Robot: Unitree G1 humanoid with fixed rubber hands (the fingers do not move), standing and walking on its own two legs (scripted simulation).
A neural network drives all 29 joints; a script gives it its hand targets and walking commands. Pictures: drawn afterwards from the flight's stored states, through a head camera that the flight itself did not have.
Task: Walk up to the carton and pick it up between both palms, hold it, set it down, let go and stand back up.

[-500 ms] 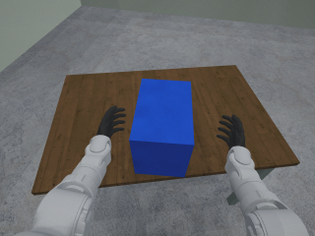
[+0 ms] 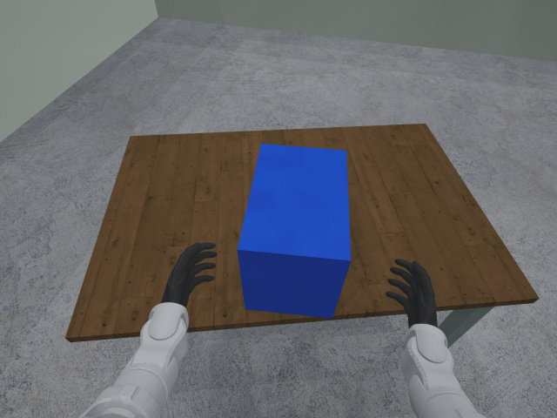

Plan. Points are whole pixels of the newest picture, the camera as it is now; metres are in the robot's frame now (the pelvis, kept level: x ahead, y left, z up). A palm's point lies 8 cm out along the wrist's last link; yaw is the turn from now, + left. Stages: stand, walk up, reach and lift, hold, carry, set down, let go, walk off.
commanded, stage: set down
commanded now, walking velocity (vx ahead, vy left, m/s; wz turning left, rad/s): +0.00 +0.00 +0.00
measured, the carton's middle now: (296, 229) +0.49 -0.07 -0.06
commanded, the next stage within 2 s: let go in 1.56 s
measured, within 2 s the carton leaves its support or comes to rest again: neither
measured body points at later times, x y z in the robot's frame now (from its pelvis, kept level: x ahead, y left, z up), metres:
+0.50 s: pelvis +0.01 +0.00 +0.00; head +0.03 +0.01 +0.45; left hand +0.26 +0.16 -0.05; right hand +0.22 -0.22 -0.06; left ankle +0.00 +0.14 -0.73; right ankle +0.05 -0.11 -0.73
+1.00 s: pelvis +0.01 +0.00 +0.01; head +0.02 +0.01 +0.45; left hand +0.23 +0.18 -0.06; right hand +0.20 -0.22 -0.06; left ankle +0.00 +0.14 -0.73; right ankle +0.05 -0.11 -0.73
